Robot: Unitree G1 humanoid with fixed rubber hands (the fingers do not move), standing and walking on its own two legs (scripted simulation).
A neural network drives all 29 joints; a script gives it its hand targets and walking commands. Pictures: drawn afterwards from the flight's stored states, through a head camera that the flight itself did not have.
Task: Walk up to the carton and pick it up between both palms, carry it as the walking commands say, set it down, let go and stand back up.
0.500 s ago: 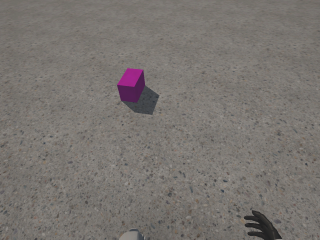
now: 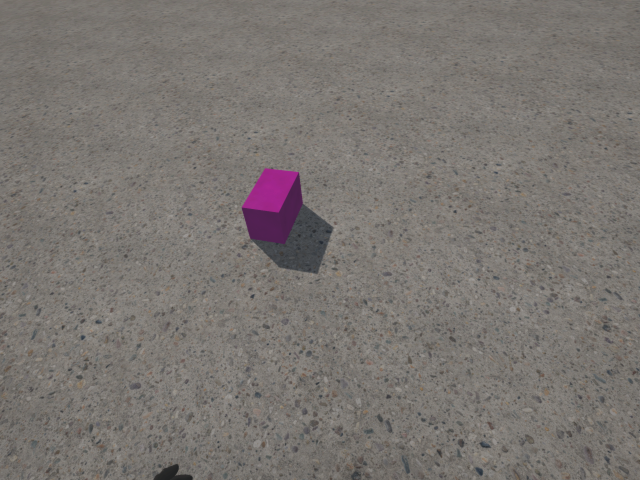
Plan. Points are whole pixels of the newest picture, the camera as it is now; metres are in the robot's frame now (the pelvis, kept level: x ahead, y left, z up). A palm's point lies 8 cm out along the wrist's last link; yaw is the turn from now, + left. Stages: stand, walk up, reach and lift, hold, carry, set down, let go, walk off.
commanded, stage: walk up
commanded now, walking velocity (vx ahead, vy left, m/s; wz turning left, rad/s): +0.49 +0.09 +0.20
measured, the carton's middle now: (274, 205) +1.39 +0.19 -0.66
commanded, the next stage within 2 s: none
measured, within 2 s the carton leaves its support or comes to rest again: neither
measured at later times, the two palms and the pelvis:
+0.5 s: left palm out of the picture +0.18 +0.33 -0.14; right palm (406, 355) +0.34 -0.14 -0.12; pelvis +0.23 +0.08 +0.00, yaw +0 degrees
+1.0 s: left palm (186, 268) +0.56 +0.26 -0.11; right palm (431, 297) +0.46 -0.21 -0.14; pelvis +0.48 +0.03 +0.01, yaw +1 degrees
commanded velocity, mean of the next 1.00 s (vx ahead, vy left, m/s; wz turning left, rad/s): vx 0.50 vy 0.02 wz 0.03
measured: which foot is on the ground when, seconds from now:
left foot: up 0.00-0.36, down 0.38-0.84, up 0.86-1.00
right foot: down 0.00-0.38, up 0.40-0.80, down 0.82-1.00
